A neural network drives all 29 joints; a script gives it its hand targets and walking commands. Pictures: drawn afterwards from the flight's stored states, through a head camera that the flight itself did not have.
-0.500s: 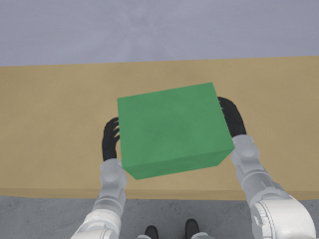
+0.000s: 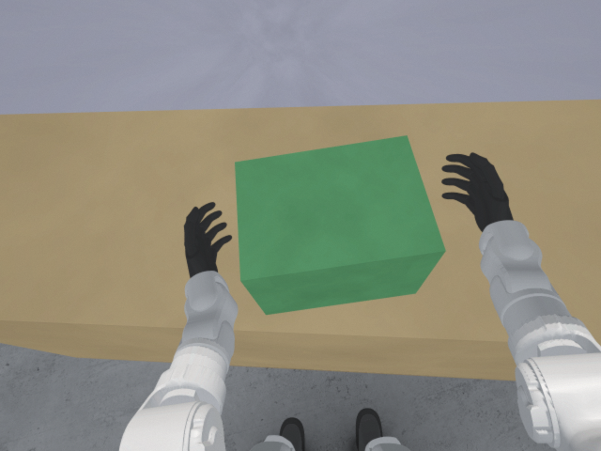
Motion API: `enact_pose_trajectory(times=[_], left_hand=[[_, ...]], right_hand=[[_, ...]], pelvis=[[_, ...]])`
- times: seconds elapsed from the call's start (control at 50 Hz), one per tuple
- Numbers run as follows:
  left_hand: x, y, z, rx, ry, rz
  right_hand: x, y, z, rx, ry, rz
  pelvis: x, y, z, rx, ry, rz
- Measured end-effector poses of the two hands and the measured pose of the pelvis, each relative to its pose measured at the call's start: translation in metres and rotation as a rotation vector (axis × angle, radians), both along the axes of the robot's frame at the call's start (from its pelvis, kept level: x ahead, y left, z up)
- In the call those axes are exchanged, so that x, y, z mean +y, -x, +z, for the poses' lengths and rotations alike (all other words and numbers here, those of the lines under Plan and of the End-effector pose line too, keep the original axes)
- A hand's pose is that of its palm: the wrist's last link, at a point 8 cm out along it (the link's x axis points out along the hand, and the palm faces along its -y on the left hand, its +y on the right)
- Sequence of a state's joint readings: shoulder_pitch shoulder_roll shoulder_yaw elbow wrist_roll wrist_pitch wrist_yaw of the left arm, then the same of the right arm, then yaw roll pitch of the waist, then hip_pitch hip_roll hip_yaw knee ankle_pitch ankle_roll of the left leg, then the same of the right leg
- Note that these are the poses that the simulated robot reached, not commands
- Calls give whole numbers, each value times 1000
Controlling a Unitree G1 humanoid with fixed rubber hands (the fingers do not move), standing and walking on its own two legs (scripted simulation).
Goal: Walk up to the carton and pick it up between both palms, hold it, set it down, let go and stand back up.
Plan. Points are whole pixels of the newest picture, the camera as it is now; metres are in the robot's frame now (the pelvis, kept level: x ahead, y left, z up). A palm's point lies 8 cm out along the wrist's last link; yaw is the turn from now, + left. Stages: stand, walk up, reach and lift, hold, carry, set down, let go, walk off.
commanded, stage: set down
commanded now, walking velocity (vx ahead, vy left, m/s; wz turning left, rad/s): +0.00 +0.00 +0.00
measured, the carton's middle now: (331, 232) +0.41 +0.00 -0.04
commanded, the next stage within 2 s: none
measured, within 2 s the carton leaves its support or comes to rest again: neither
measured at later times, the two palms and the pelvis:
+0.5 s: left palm (178, 247) +0.36 +0.20 +0.02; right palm (512, 194) +0.42 -0.22 +0.05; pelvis -0.01 -0.01 +0.00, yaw +0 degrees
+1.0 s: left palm (158, 335) +0.25 +0.21 +0.01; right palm (531, 293) +0.30 -0.23 +0.02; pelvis -0.03 -0.01 +0.00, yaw +0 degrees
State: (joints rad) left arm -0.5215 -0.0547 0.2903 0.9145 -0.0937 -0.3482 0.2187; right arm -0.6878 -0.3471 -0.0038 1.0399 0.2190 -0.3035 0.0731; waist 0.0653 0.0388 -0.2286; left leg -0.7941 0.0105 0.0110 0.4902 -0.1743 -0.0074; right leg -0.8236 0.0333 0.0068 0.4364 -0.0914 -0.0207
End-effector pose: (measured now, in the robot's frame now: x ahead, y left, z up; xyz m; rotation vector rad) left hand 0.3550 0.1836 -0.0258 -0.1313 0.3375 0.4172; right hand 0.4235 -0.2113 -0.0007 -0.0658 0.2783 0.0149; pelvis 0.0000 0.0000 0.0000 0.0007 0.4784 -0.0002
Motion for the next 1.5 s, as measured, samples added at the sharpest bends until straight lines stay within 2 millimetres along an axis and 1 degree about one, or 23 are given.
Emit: enact_pose_trajectory(times=[0.06,0.12,0.24,0.36,0.48,0.6,0.68,0.8,0.9,0.98,1.06,1.14,1.22,1.32,1.42,1.5], left_hand=[[6,0,5,6,0,12],[11,-1,12,-3,-6,17],[18,-7,25,-29,-13,11],[17,-11,34,-32,-3,-7],[18,-8,48,-61,-6,-35],[23,13,50,-42,-1,-41],[27,36,47,-33,-4,-42],[30,72,38,-21,-21,-33],[30,94,34,-30,-28,-26],[29,104,33,-42,-26,-19],[27,110,35,-52,-30,-25],[25,114,38,-62,-32,-32],[26,116,37,-65,-27,-32],[30,124,27,-38,-18,-20],[34,141,11,18,-13,-8],[39,151,0,63,-12,15]], right_hand=[[-8,-3,13,-19,-17,-10],[-12,-5,21,-21,-25,-8],[-11,-4,28,-16,-43,12],[-8,-4,35,-35,-54,25],[-7,1,48,-92,-48,48],[-10,22,47,-85,-38,57],[-11,45,40,-60,-25,66],[-17,82,29,-28,-15,67],[-19,105,24,-18,-10,78],[-16,117,22,-2,-13,88],[-12,125,24,-14,-25,101],[-8,131,25,-19,-37,110],[-8,137,19,-2,-38,103],[-10,150,5,39,-33,85],[-12,168,-8,64,-30,68],[-12,175,-16,89,-28,57]], pelvis=[[-2,2,0,-4,-2,0],[-3,4,-1,-9,-4,0],[-5,6,-1,-15,-7,0],[-5,9,-1,-19,-7,0],[-6,13,-1,-25,-8,0],[-6,17,0,-65,-8,-1],[-6,20,2,-113,-8,-1],[-6,24,4,-164,-7,-1],[-6,29,5,-189,-8,-1],[-6,33,5,-204,-8,-1],[-6,34,5,-226,-8,-1],[-6,34,6,-246,-7,-1],[-5,33,7,-273,-7,-1],[-4,26,9,-290,-5,-1],[-1,16,10,-315,-2,0],[1,7,11,-319,1,1]])
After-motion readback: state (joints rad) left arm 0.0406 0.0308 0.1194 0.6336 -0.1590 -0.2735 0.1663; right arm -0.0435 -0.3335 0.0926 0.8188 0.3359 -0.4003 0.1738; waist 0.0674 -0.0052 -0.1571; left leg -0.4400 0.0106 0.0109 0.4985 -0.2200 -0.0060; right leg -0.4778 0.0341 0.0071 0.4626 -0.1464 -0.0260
